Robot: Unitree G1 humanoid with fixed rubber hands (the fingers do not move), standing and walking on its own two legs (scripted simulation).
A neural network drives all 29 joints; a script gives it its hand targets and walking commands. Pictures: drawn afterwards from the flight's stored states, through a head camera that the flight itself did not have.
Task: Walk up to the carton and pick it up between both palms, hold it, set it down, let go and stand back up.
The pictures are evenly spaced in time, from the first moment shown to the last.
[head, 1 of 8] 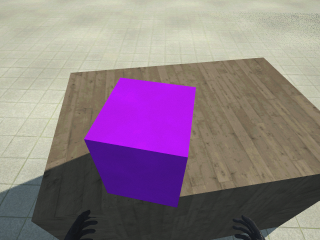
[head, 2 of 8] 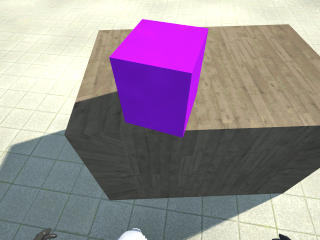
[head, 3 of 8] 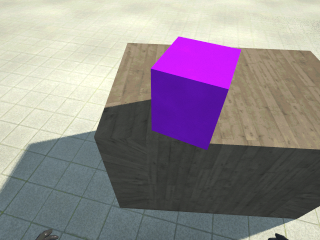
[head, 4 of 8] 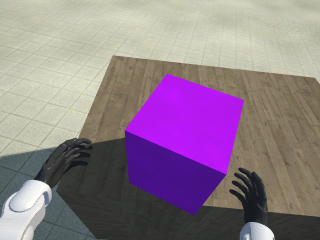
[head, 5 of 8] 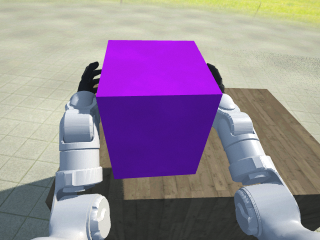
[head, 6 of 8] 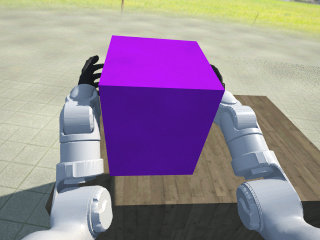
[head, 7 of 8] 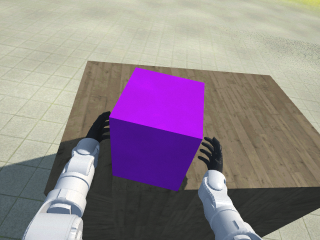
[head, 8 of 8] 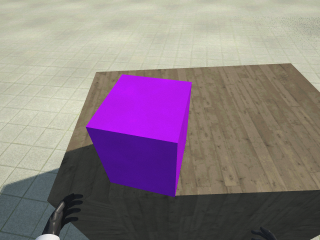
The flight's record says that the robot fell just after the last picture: no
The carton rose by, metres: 0.20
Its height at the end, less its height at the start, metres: +0.00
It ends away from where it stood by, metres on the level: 0.03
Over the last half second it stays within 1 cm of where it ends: yes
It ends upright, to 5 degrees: yes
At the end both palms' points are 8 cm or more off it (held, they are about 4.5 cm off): yes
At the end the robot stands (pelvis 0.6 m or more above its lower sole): yes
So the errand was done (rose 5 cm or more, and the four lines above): yes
